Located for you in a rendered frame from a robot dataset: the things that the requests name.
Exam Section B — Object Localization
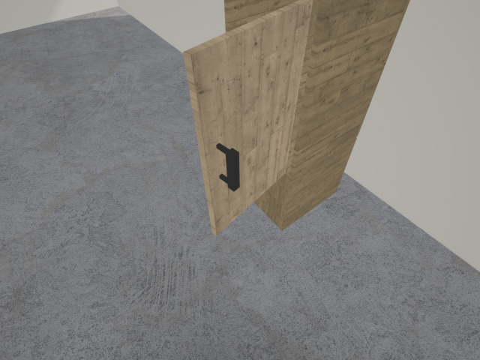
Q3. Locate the cupboard door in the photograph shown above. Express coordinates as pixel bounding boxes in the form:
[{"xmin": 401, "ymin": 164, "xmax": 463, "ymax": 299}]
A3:
[{"xmin": 183, "ymin": 0, "xmax": 314, "ymax": 236}]

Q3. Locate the handle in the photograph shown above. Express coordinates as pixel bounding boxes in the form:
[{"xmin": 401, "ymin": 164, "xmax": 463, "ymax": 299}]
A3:
[{"xmin": 216, "ymin": 143, "xmax": 240, "ymax": 191}]

